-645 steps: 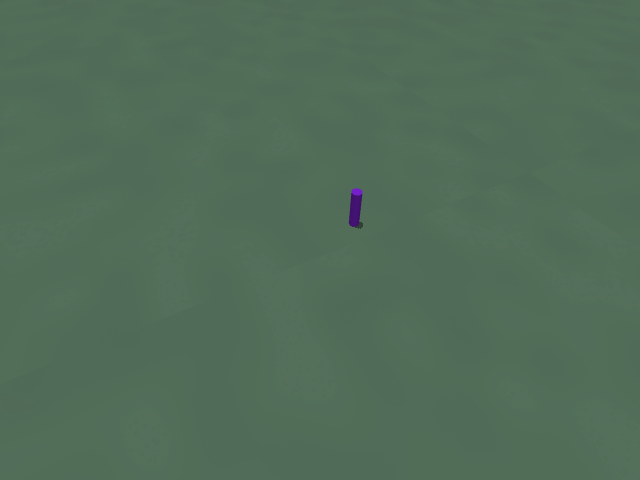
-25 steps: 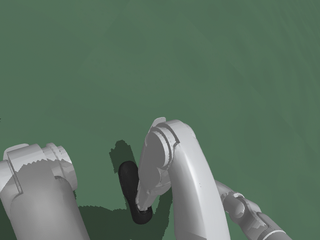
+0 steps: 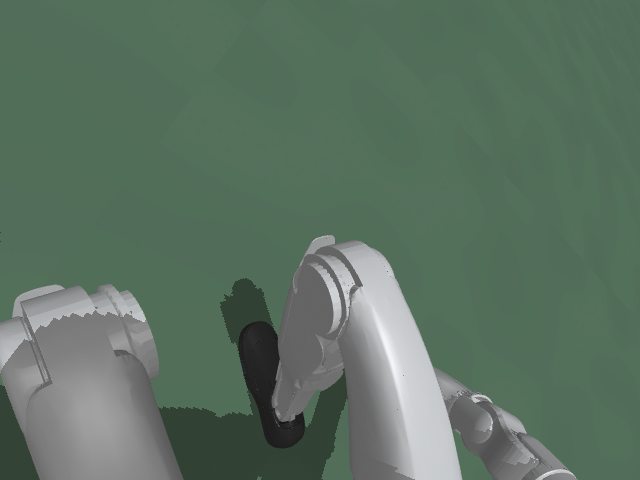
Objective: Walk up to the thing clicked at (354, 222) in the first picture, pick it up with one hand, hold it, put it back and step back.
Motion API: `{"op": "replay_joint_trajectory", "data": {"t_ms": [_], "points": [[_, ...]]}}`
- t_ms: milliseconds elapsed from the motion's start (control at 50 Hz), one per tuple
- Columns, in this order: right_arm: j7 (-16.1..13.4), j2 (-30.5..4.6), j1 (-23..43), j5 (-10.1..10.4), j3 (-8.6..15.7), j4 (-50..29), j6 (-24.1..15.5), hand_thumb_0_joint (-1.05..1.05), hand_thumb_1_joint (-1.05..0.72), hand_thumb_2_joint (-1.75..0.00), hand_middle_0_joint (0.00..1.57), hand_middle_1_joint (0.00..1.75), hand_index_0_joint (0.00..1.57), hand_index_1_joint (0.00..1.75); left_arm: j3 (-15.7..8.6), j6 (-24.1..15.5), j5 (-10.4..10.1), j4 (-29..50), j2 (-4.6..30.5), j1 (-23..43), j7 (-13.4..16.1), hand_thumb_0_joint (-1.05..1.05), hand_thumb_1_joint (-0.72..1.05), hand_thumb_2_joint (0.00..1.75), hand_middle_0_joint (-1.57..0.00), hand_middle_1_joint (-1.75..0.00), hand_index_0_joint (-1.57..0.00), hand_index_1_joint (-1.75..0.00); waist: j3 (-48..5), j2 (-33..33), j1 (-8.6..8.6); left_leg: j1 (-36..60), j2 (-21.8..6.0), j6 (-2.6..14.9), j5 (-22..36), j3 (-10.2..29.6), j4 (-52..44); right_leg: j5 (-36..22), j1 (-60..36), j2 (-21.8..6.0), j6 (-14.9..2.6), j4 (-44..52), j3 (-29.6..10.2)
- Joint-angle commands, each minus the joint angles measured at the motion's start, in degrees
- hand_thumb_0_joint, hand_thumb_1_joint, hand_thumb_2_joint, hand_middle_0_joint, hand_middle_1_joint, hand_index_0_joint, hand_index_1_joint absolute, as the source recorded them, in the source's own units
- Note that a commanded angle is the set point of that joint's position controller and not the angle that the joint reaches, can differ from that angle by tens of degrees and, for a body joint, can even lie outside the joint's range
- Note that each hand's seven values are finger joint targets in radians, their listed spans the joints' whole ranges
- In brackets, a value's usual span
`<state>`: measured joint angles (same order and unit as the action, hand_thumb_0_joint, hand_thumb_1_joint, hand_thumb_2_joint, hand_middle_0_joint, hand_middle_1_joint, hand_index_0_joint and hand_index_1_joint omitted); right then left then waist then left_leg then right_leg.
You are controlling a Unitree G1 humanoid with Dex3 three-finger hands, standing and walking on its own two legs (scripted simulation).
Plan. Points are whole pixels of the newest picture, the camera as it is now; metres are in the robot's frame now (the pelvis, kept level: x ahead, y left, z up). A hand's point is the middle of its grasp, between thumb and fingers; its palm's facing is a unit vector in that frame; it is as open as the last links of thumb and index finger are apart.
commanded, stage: settle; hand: left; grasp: from the side
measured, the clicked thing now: out of the picture +0.42 +0.29 -0.18
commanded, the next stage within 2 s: lift in 1.62 s
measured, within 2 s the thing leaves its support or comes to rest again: neither
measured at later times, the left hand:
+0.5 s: hand out of the picture +0.40 +0.30 -0.04, palm faces +0.29 -0.96 -0.03, open 6.3 cm
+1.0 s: hand out of the picture +0.40 +0.29 +0.03, palm faces +0.28 -0.96 -0.05, open 6.2 cm
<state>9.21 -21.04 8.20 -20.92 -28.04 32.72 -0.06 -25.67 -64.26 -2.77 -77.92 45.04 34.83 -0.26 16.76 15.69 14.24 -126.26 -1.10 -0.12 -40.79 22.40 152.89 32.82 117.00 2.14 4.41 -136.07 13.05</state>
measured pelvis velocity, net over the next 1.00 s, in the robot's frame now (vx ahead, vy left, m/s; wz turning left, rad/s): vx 0.03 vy -0.02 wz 0.18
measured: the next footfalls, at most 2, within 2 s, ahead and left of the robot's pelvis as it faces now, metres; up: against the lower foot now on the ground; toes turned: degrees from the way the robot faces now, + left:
none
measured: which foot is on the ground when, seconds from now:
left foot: down 0.00-1.00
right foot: down 0.00-1.00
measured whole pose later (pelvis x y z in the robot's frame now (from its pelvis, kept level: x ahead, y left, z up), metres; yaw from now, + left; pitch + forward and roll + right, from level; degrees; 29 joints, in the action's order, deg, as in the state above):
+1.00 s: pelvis +0.03 -0.02 +0.06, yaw +10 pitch +30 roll -6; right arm 4.2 -17.4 -3.6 -4.1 -3.8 37.7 2.3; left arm -21.6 -35.4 -8.9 -46.7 24.2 30.6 -13.8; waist -5.4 0.7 5.9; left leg -126.3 -1.5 -1.3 -40.2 8.0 135.8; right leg 37.7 123.3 -2.7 1.7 -130.9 3.0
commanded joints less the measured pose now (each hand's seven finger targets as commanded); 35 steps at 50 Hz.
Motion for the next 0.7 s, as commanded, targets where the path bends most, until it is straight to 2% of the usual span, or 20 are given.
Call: {"op": "replay_joint_trajectory", "data": {"t_ms": [0, 60, 80, 120, 140, 200, 220, 260, 300, 340, 360, 380, 420, 480, 520, 540, 580, 600, 660, 680], "points": [[-0.79, -20.43, -2.36, 0.76, 9.51, -0.44, 1.21, 0.0, -0.89, -0.9, 0.2, 0.3, 0.2, 0.3, 0.09, -1.98, -0.53, 14.03, 6.87, 10.12, -0.37, 0.0, 0.67, 1.34, -1.33, -1.39, -1.31, -1.41, -35.66, -37.32, 4.09, 25.95, -2.87, -2.72, 9.06, -6.64, -23.24, -9.86, -13.43, 2.0, -4.93, 7.12, 5.99], [-0.75, -19.95, -2.67, 1.92, 10.9, -0.81, 1.37, 0.0, -0.89, -0.9, 0.2, 0.3, 0.2, 0.3, 0.85, 0.23, -1.02, 18.08, 5.57, 10.56, -0.7, 0.0, 0.66, 1.35, -1.37, -1.42, -1.35, -1.44, -35.77, -37.31, 3.64, 24.89, -2.65, -2.46, 6.89, -6.95, -24.34, -8.28, -11.53, 1.68, -5.07, 7.75, 5.45], [-0.72, -20.02, -3.4, 2.24, 11.47, -0.48, 1.55, 0.0, -0.89, -0.9, 0.2, 0.3, 0.2, 0.3, 1.9, 0.88, -0.94, 19.19, 5.14, 12.31, -0.88, 0.0, 0.64, 1.34, -1.36, -1.41, -1.34, -1.43, -35.43, -37.66, 4.26, 24.03, -2.55, -2.3, 5.81, -7.31, -24.54, -7.75, -11.3, 1.52, -5.1, 7.88, 5.06], [-0.62, -19.5, -4.13, 2.93, 12.46, -0.5, 1.6, 0.0, -0.88, -0.9, 0.2, 0.3, 0.2, 0.3, 2.81, 2.33, -1.31, 20.84, 2.99, 10.45, -1.5, 0.0, 0.65, 1.34, -1.36, -1.41, -1.34, -1.43, -36.83, -36.26, 3.48, 23.78, -2.36, -2.12, 5.6, -7.52, -24.8, -7.66, -11.24, 1.47, -5.15, 8.24, 4.76], [-0.7, -19.13, -4.43, 3.4, 12.95, -0.71, 1.64, 0.0, -0.88, -0.9, 0.2, 0.3, 0.2, 0.3, 1.99, 3.14, -1.6, 22.39, 3.47, 10.74, -1.59, 0.0, 0.65, 1.33, -1.36, -1.4, -1.34, -1.42, -37.42, -36.35, 2.61, 23.28, -2.2, -1.93, 5.53, -8.1, -24.95, -7.45, -11.32, 1.36, -5.22, 8.55, 4.27], [-0.7, -18.38, -5.38, 4.73, 14.8, -0.71, 1.61, 0.0, -0.88, -0.9, 0.2, 0.3, 0.2, 0.3, 3.34, 5.28, -2.07, 26.1, 1.76, 11.53, -2.43, 0.0, 0.59, 1.3, -1.34, -1.38, -1.32, -1.4, -38.91, -35.49, 1.6, 22.08, -1.88, -1.46, 3.22, -8.99, -25.74, -5.8, -10.01, 1.17, -5.5, 9.1, 3.19], [-0.66, -17.94, -5.75, 5.19, 15.22, -0.86, 1.56, 0.0, -0.88, -0.9, 0.2, 0.3, 0.2, 0.3, 4.76, 6.2, -2.48, 26.11, -0.36, 11.29, -2.8, 0.0, 0.6, 1.3, -1.34, -1.38, -1.32, -1.4, -39.26, -34.68, 1.76, 20.83, -1.56, -1.2, 2.43, -9.45, -25.71, -5.2, -10.3, 1.15, -5.46, 9.56, 3.02], [-0.87, -17.34, -6.66, 6.32, 16.46, -0.78, 1.37, 0.0, -0.88, -0.9, 0.2, 0.3, 0.2, 0.3, 3.92, 8.05, -2.81, 28.12, -0.45, 11.09, -3.29, 0.0, 0.59, 1.3, -1.34, -1.38, -1.32, -1.4, -39.99, -33.67, 0.31, 20.0, -1.36, -0.83, 0.8, -10.12, -26.3, -3.93, -9.37, 0.99, -5.57, 10.3, 2.33], [-1.05, -16.98, -7.99, 7.22, 17.78, -0.43, 1.4, 0.0, -0.88, -0.89, 0.2, 0.3, 0.2, 0.3, 4.74, 9.51, -2.91, 30.66, -1.69, 12.36, -4.03, 0.0, 0.6, 1.28, -1.33, -1.36, -1.31, -1.38, -41.71, -33.69, 0.01, 20.52, -1.15, -0.69, 1.16, -10.61, -26.71, -4.2, -8.92, 0.75, -5.65, 10.49, 1.74], [-1.15, -16.25, -8.27, 8.13, 19.06, -0.75, 1.44, 0.0, -0.87, -0.89, 0.2, 0.3, 0.2, 0.3, 4.61, 11.25, -2.8, 32.3, -2.36, 11.55, -4.36, 0.0, 0.59, 1.28, -1.33, -1.36, -1.31, -1.38, -42.23, -34.59, -1.72, 21.24, -1.12, -0.85, -0.02, -10.55, -28.74, -2.51, -6.62, 0.3, -5.98, 9.98, 1.16], [-1.25, -16.2, -9.09, 8.58, 19.75, -0.5, 1.66, 0.0, -0.88, -0.9, 0.2, 0.3, 0.2, 0.3, 5.39, 12.21, -3.03, 32.51, -4.1, 11.43, -4.74, 0.0, 0.58, 1.28, -1.34, -1.37, -1.32, -1.39, -42.96, -34.67, -1.65, 22.03, -1.02, -0.91, 0.67, -10.64, -29.04, -3.09, -6.41, 0.22, -6.02, 10.23, 1.07], [-1.32, -15.82, -9.54, 9.12, 20.33, -0.74, 1.73, 0.0, -0.88, -0.89, 0.2, 0.3, 0.2, 0.3, 4.6, 12.89, -3.29, 34.1, -3.68, 11.8, -4.83, 0.0, 0.59, 1.28, -1.33, -1.36, -1.31, -1.38, -44.07, -34.68, -2.42, 21.56, -0.83, -0.82, -0.21, -11.02, -29.54, -2.1, -6.14, 0.1, -6.2, 10.35, 0.67], [-1.59, -14.96, -10.37, 10.06, 21.26, -0.62, 1.78, 0.0, -0.87, -0.89, 0.2, 0.3, 0.2, 0.3, 5.99, 14.54, -3.62, 34.84, -5.79, 11.76, -5.74, 0.0, 0.6, 1.27, -1.32, -1.35, -1.3, -1.37, -44.73, -33.15, -2.3, 20.73, -0.48, -0.46, -0.21, -11.91, -29.89, -2.02, -6.64, -0.16, -6.14, 11.21, -0.04], [-2.12, -14.13, -11.23, 11.45, 22.91, -0.52, 2.03, 0.0, -0.88, -0.89, 0.2, 0.3, 0.2, 0.3, 4.68, 16.88, -4.03, 36.51, -5.88, 9.21, -6.56, 0.0, 0.57, 1.26, -1.31, -1.35, -1.3, -1.36, -46.79, -33.09, -4.66, 21.41, -0.15, -0.36, 0.97, -12.95, -30.84, -2.07, -5.89, -0.5, -6.46, 11.31, -1.1], [-2.46, -13.21, -12.68, 12.16, 23.73, 0.04, 2.28, 0.0, -0.88, -0.9, 0.2, 0.3, 0.2, 0.3, 5.97, 17.88, -4.55, 39.93, -6.91, 12.51, -7.29, 0.0, 0.57, 1.25, -1.32, -1.35, -1.31, -1.37, -49.77, -32.29, -3.92, 21.2, 0.12, 0.01, 2.38, -14.28, -29.93, -2.89, -7.6, -0.45, -6.53, 12.36, -2.04], [-2.61, -12.91, -13.27, 12.55, 24.06, 0.0, 2.33, 0.0, -0.88, -0.89, 0.2, 0.3, 0.2, 0.3, 5.07, 18.64, -5.14, 39.17, -7.67, 11.19, -7.42, 0.0, 0.56, 1.26, -1.32, -1.36, -1.31, -1.38, -50.25, -31.08, -4.37, 20.52, 0.37, 0.22, 3.29, -14.76, -29.82, -3.6, -8.54, -0.55, -6.43, 12.74, -2.26], [-3.08, -12.2, -13.66, 13.42, 24.76, 0.34, 2.43, 0.0, -0.88, -0.89, 0.2, 0.3, 0.2, 0.3, 4.1, 19.72, -5.2, 40.48, -6.16, 12.41, -7.59, 0.0, 0.53, 1.23, -1.31, -1.34, -1.3, -1.36, -50.78, -30.35, -5.28, 19.47, 0.56, 0.51, 2.88, -15.68, -30.49, -2.49, -8.56, -0.69, -6.54, 13.37, -2.94], [-3.15, -11.94, -14.03, 13.65, 25.12, 0.31, 2.54, 0.0, -0.88, -0.89, 0.2, 0.3, 0.2, 0.3, 4.12, 20.26, -5.24, 39.76, -7.55, 10.07, -8.09, 0.0, 0.53, 1.25, -1.31, -1.35, -1.29, -1.37, -51.7, -29.39, -5.3, 20.5, 0.58, 0.51, 4.66, -15.83, -30.41, -3.79, -9.33, -0.78, -6.44, 13.54, -3.02], [-3.72, -11.1, -14.0, 14.68, 26.32, 0.22, 2.6, 0.0, -0.88, -0.89, 0.2, 0.3, 0.2, 0.3, 3.77, 21.56, -5.46, 42.01, -6.96, 11.72, -9.4, 0.0, 0.51, 1.25, -1.32, -1.37, -1.31, -1.38, -53.14, -27.65, -6.13, 19.14, 0.8, 0.96, 2.53, -17.12, -31.24, -1.07, -10.17, -0.99, -6.41, 15.02, -4.06], [-3.92, -10.98, -14.19, 14.95, 26.55, 0.16, 2.47, 0.0, -0.88, -0.89, 0.2, 0.3, 0.2, 0.3, 4.26, 22.0, -5.79, 41.73, -8.11, 10.84, -9.98, 0.0, 0.53, 1.26, -1.32, -1.37, -1.31, -1.38, -52.83, -26.84, -6.03, 18.84, 0.93, 1.16, 2.66, -17.32, -31.46, -1.28, -10.69, -1.09, -6.27, 15.59, -4.17]]}}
